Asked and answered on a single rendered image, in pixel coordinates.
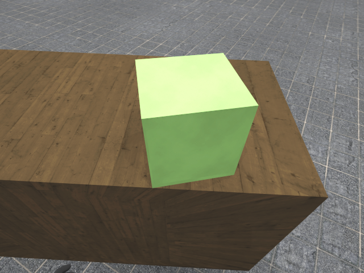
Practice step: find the pedestal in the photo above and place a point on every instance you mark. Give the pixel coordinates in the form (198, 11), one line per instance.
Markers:
(75, 182)

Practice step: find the carton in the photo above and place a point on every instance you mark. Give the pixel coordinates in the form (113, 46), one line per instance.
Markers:
(196, 115)

